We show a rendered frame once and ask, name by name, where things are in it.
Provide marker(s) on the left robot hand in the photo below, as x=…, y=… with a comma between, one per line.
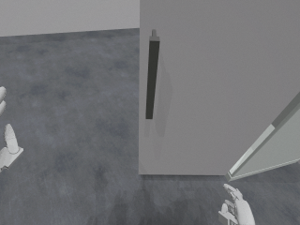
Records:
x=10, y=153

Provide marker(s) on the right robot hand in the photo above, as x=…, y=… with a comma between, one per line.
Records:
x=240, y=212

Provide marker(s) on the fridge door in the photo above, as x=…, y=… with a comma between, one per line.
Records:
x=226, y=69

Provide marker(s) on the handle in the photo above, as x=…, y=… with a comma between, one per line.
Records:
x=154, y=42

